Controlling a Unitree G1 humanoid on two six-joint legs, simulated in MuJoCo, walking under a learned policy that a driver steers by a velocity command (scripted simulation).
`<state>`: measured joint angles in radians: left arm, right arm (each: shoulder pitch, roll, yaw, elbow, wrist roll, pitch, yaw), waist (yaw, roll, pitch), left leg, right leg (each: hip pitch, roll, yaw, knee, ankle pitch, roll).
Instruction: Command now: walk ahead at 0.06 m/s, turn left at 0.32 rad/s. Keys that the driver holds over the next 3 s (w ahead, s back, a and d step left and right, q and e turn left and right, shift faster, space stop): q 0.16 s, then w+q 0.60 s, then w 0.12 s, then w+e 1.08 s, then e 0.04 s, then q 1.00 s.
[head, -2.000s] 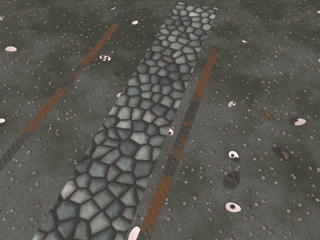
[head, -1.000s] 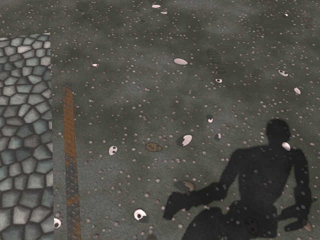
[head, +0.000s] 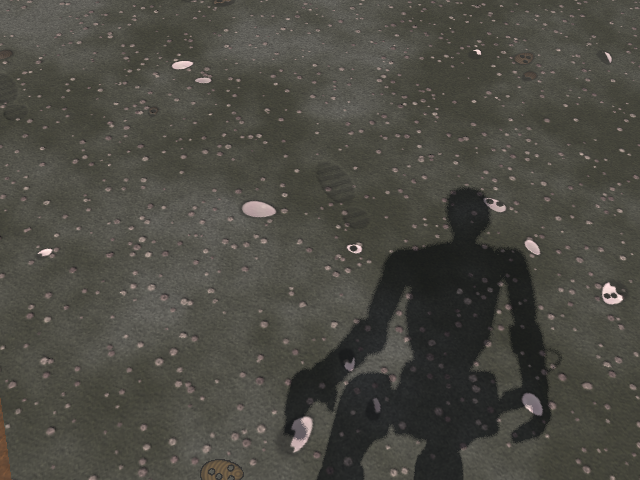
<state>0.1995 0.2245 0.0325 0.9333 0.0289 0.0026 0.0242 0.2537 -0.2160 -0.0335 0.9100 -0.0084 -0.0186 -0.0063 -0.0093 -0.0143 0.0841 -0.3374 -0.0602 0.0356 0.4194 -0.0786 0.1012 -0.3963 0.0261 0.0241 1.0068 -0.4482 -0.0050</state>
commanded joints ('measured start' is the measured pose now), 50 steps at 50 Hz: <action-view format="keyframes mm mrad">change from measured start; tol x32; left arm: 1 121 61 16 -9 -3 23 14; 50 127 87 32 -58 -1 -30 -66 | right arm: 1 12 -158 -45 -51 -8 7 -2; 34 -330 -91 -38 -245 -34 31 104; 40 185 -299 -106 -124 -42 -10 37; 50 69 -142 -38 -65 -2 -68 16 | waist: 1 30 107 -139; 12 121 186 -106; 14 67 -354 -79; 37 32 -131 -20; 40 -112 294 -336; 50 34 66 -49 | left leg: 1 60 231 -296 -175 37 147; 12 -244 103 -406 -269 -580 -6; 14 -470 -116 -87 341 -497 -81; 20 -391 23 -80 764 -146 -97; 30 -441 110 -22 414 -91 -119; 38 108 -24 136 120 -187 44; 41 659 443 -798 -200 -392 218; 50 267 228 -112 -249 361 63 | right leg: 1 12 3 -8 -50 12 18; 12 435 83 -57 -612 26 -61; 15 245 -421 534 -984 -353 -195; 34 420 -323 -107 -831 338 -134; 38 356 -297 -251 -412 899 -92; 41 -336 -59 -52 314 -61 -2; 50 -257 -157 -36 110 284 -25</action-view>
